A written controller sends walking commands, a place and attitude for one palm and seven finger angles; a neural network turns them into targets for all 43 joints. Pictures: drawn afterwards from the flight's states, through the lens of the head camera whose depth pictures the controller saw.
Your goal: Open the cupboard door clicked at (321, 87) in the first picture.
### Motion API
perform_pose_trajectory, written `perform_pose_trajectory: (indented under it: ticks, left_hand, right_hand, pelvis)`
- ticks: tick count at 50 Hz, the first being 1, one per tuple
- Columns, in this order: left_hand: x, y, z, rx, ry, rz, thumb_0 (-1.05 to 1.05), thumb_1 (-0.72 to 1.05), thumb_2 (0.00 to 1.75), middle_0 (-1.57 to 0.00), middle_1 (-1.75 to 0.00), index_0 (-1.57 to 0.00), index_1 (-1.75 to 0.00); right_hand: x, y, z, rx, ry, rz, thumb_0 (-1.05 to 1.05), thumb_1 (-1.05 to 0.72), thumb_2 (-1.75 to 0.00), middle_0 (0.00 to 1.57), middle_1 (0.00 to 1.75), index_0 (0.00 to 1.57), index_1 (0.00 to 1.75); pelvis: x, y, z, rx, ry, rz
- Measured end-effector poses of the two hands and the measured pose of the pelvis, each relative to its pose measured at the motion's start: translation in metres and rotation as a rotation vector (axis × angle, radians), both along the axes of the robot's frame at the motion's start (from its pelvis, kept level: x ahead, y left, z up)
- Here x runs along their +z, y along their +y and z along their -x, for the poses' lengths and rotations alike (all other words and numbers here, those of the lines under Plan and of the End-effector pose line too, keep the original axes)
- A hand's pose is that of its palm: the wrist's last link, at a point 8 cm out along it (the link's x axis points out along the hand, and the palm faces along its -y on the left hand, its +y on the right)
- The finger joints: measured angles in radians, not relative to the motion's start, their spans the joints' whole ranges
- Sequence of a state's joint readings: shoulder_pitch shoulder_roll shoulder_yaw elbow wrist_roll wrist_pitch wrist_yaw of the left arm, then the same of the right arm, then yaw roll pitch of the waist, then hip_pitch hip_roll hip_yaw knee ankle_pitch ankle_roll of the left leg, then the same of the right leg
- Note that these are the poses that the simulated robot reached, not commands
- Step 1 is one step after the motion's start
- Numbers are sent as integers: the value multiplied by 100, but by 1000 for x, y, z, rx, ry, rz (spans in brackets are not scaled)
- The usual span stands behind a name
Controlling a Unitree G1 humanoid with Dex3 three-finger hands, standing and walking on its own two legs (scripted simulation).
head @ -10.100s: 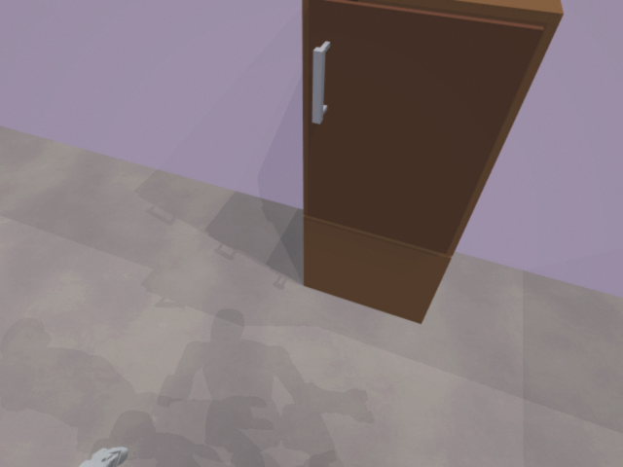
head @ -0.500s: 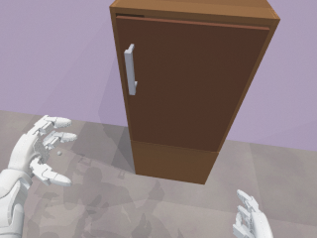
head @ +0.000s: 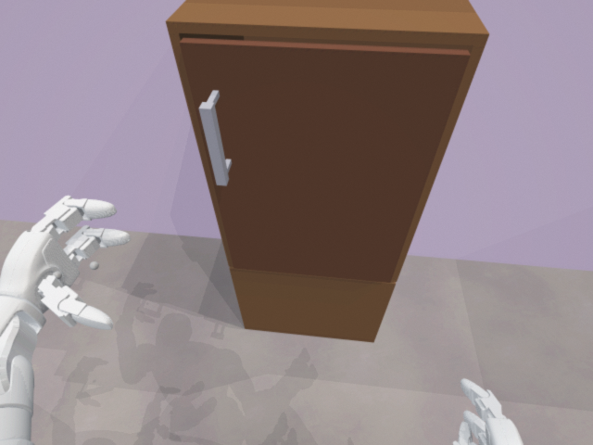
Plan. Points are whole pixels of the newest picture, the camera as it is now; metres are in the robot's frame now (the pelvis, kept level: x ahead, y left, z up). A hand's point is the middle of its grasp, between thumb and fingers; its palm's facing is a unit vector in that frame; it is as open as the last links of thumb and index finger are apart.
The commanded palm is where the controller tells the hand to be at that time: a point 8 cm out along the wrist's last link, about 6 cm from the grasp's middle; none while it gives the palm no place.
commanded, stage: raise the hand with hooked fingers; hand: left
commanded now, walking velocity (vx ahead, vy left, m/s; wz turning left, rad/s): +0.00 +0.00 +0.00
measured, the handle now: (218, 140) +0.57 +0.18 +0.11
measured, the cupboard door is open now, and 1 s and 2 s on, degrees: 0 0 0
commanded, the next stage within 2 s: move the hooked fingers beside the handle in 0.24 s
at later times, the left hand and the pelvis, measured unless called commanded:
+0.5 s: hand (91, 266) +0.29 +0.27 +0.12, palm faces +0.01 -1.00 -0.02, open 14.0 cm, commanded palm +0.27 +0.31 +0.13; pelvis -0.02 -0.01 +0.00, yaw +1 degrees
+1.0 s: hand (128, 213) +0.38 +0.26 +0.12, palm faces -0.03 -1.00 -0.01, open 14.0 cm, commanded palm +0.36 +0.31 +0.12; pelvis -0.01 +0.01 -0.01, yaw +0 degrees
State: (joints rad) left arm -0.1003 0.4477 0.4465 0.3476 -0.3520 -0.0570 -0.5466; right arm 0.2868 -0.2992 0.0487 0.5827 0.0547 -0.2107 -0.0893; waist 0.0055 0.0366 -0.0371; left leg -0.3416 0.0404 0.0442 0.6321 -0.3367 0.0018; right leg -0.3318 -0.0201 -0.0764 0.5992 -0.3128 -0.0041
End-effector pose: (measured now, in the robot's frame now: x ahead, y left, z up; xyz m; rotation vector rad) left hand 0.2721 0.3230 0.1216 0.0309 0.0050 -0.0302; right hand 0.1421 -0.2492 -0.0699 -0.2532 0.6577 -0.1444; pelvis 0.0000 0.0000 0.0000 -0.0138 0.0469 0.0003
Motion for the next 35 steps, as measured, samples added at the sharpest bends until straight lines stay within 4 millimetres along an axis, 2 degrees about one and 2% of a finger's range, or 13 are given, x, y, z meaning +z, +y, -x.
perform_pose_trajectory:
  ticks: [10, 22, 27, 35]
  left_hand:
    - [8, -3, 7, 30, -26, -10, -2, -50, 30, -30, -120, -30, -120]
    - [6, -2, 13, 32, -24, 4, -2, -51, 29, -30, -120, -30, -120]
    - [3, -3, -2, 28, -16, 13, -2, -51, 29, -30, -120, -30, -120]
    - [8, -18, -43, -29, -28, 9, -2, -51, 29, -30, -120, -30, -120]
  right_hand:
    - [1, -1, -2, -2, -24, -11, 1, -90, -90, 20, 30, 20, 30]
    - [0, 4, 2, 6, -35, -20, 1, -90, -90, 20, 30, 20, 30]
    - [-4, 3, 11, 6, -4, 1, 1, -90, -90, 20, 30, 20, 30]
    - [-10, -1, 32, -38, 50, 11, 1, -90, -90, 20, 30, 20, 30]
  pelvis:
    - [0, -6, 4, 5, -17, -2]
    - [0, -7, 13, 8, -25, -3]
    - [-2, -5, 19, 18, -24, 1]
    - [-2, 0, 20, 7, 1, -1]
